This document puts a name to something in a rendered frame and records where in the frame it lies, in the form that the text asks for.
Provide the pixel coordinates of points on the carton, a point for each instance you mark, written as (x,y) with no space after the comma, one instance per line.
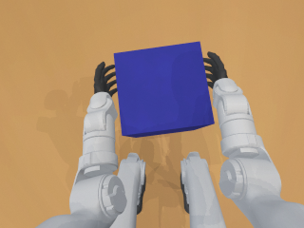
(162,90)

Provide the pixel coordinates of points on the robot right foot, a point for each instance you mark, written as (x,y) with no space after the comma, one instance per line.
(186,205)

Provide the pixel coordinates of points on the robot left upper arm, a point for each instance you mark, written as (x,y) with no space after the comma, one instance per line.
(94,203)

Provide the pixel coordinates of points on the robot right hand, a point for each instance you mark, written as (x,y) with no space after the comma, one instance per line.
(217,68)

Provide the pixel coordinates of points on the left robot forearm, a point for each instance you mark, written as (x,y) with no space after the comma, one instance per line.
(99,153)

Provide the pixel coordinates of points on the robot left hand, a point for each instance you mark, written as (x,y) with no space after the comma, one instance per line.
(100,80)

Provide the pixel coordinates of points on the right robot forearm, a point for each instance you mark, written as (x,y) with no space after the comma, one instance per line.
(236,123)

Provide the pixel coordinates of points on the robot right upper arm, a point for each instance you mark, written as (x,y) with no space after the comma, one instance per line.
(254,186)

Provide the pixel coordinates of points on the robot right shin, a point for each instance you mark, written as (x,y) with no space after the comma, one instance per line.
(193,154)

